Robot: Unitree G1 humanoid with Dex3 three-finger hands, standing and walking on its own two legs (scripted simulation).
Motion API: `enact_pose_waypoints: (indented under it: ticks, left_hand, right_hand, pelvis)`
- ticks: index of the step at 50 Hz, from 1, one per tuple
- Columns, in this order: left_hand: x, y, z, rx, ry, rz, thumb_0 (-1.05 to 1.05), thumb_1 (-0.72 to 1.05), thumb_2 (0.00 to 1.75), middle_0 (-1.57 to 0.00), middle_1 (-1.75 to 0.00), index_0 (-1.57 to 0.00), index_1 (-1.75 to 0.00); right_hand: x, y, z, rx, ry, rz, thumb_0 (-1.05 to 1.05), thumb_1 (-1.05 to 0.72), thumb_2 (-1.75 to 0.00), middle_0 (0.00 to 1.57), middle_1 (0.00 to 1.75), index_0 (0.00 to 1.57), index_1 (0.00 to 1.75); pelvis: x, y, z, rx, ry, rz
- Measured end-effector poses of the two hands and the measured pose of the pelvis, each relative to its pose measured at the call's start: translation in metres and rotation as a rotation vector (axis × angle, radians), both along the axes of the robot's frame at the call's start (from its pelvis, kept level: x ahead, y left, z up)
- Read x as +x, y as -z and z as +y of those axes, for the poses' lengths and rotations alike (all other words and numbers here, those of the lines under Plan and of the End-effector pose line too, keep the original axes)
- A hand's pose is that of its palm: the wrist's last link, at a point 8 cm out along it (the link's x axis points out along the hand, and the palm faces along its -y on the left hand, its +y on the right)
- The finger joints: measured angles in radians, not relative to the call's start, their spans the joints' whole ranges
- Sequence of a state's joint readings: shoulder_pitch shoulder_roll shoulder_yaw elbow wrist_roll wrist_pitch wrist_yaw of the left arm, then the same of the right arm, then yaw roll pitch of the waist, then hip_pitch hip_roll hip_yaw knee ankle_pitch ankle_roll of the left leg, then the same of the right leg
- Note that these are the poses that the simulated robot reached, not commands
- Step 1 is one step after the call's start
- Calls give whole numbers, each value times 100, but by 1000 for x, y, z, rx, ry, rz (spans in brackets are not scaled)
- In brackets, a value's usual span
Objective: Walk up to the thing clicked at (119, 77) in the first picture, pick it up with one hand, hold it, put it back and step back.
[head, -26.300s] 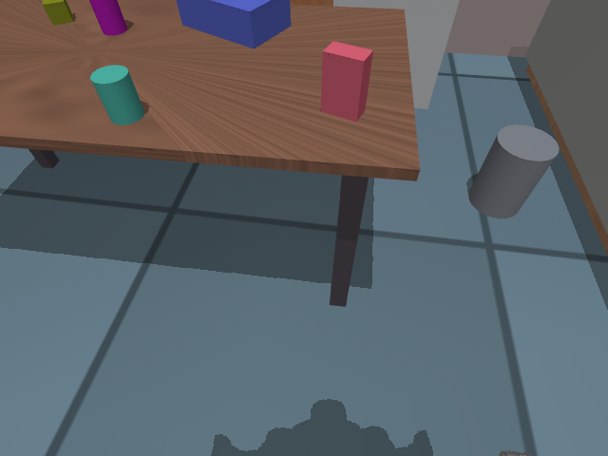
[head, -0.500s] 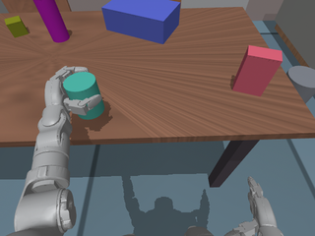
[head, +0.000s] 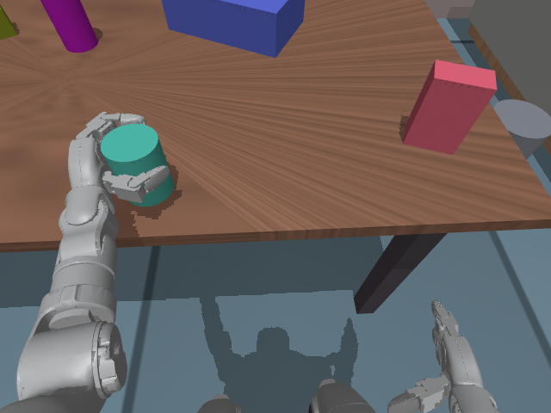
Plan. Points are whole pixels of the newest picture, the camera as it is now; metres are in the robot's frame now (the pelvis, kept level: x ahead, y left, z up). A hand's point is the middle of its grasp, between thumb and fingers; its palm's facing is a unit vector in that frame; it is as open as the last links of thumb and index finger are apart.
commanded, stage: lower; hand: left
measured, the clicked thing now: (140, 166) +0.46 +0.18 +0.08
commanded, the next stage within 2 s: loosen in 0.14 s
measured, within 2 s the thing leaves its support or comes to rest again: rests again in 0.16 s
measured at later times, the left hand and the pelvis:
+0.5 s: hand (136, 160) +0.46 +0.18 +0.09, palm faces +0.14 -0.99 +0.01, open 10.8 cm; pelvis +0.00 +0.00 -0.01, yaw +0 degrees
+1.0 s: hand (131, 155) +0.46 +0.19 +0.10, palm faces +0.14 -0.99 +0.01, open 15.5 cm; pelvis +0.00 +0.00 -0.01, yaw +0 degrees
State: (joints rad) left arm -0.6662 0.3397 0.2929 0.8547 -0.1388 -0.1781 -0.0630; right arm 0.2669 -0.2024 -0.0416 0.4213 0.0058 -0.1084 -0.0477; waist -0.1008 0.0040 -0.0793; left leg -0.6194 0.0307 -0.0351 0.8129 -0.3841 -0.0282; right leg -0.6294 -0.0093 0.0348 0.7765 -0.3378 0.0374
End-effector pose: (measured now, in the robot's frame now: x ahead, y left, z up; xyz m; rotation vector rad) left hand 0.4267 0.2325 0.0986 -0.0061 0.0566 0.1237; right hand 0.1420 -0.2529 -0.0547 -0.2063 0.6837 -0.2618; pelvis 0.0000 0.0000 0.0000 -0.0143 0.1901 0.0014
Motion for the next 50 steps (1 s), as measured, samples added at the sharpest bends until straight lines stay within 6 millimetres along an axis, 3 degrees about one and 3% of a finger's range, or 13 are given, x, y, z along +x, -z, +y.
enact_pose_waypoints:
  ticks: [7,18,31,41,50]
  left_hand:
    - [2,2,0,-10,-9,-36,0,-48,112,-68,-102,-69,-102]
    - [6,9,2,0,-11,-33,0,-46,109,-69,-99,-71,-99]
    - [6,3,3,-10,-25,-64,0,-45,66,-77,-79,-79,-79]
    - [9,-2,4,-6,-16,-58,-1,-49,37,-61,-53,-61,-53]
    - [8,1,6,1,-15,-54,-1,-53,23,-39,-31,-39,-32]
  right_hand:
    - [2,-7,-2,-24,-10,-21,-1,51,-6,6,5,5,5]
    - [-3,-2,0,-15,-8,-7,-1,51,-5,6,5,5,5]
    - [-1,-4,-2,-22,-15,-11,-1,50,-5,6,5,5,5]
    - [-4,-3,-2,-11,-9,-2,-1,51,-5,6,6,5,5]
    - [-4,-3,-4,-19,-3,4,-1,52,-5,6,6,5,5]
  pelvis:
    - [1,4,0,-4,-2,11]
    - [-1,9,2,-7,2,32]
    - [-1,12,0,-5,-2,36]
    - [-1,11,-1,-3,0,37]
    - [-2,12,0,-3,1,38]
